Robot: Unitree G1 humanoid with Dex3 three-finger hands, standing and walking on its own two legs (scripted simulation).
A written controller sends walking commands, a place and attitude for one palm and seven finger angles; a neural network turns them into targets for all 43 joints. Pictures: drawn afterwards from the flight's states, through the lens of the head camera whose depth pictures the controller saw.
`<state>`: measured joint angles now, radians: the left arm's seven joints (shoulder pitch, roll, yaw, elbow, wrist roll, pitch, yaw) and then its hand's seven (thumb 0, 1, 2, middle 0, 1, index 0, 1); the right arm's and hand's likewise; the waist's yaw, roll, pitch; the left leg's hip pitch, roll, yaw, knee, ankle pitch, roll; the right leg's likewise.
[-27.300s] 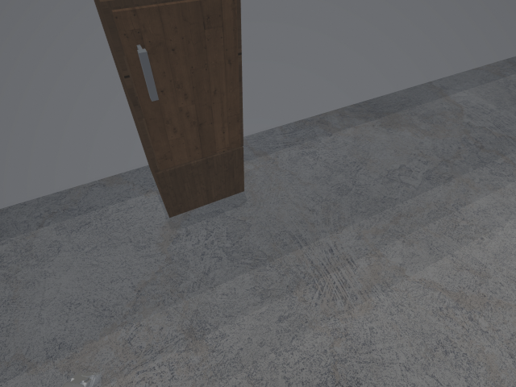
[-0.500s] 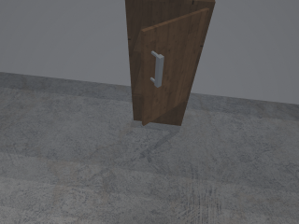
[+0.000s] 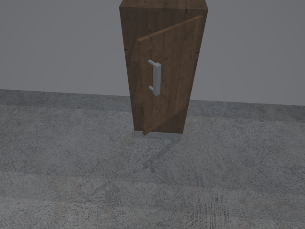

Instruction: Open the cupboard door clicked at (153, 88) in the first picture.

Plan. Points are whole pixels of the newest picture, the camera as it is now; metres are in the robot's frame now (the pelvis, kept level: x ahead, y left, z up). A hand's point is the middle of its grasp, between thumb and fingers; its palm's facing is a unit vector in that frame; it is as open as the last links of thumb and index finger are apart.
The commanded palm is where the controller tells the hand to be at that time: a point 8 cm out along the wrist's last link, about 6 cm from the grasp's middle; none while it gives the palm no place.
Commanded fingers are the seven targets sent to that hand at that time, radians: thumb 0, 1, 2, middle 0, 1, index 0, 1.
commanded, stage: let the arm hang, fingers relaxed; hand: left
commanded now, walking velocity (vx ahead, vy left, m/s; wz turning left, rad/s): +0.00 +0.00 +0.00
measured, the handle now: (153, 77) +0.71 +0.03 -0.02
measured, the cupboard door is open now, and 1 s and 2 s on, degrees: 45 45 45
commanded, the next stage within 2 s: look to check the result in 0.14 s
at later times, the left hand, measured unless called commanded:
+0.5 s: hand out of the picture +0.06 +0.22 -0.16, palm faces -0.01 -0.95 -0.30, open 7.4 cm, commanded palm none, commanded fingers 0.00 0.90 0.90 -0.20 -0.30 -0.20 -0.30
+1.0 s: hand out of the picture +0.09 +0.20 -0.16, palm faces -0.03 -0.95 -0.29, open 7.4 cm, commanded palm none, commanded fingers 0.00 0.90 0.90 -0.20 -0.30 -0.20 -0.30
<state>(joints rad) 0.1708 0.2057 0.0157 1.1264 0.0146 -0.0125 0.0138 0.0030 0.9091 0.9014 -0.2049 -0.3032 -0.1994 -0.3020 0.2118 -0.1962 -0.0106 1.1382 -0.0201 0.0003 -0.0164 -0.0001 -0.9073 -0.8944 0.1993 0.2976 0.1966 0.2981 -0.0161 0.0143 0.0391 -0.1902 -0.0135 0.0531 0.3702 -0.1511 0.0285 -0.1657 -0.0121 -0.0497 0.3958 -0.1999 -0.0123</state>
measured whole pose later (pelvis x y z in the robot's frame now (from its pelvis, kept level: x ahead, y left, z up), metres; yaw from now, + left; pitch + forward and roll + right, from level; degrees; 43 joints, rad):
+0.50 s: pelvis +0.01 -0.01 +0.00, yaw +0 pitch -2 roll +0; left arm 0.16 0.27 0.02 1.16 0.01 -0.02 0.01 0.00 0.91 0.90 -0.21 -0.30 -0.20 -0.30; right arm 0.14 -0.28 -0.01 1.15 -0.02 0.00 -0.01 0.00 -0.91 -0.89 0.20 0.30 0.20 0.30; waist -0.01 0.02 0.06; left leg -0.15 0.00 0.05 0.32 -0.14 0.02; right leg -0.12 0.00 -0.05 0.33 -0.19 -0.02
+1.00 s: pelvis +0.03 -0.02 +0.00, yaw -3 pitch -1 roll +0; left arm 0.14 0.25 0.03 1.12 0.01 0.01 0.02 0.00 0.91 0.90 -0.21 -0.30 -0.20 -0.30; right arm 0.12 -0.26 -0.01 1.11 -0.02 0.01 -0.03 0.00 -0.91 -0.89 0.20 0.30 0.20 0.30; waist 0.00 0.02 0.06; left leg -0.16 0.03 0.09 0.37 -0.20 0.00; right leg -0.14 0.03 -0.01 0.37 -0.22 -0.03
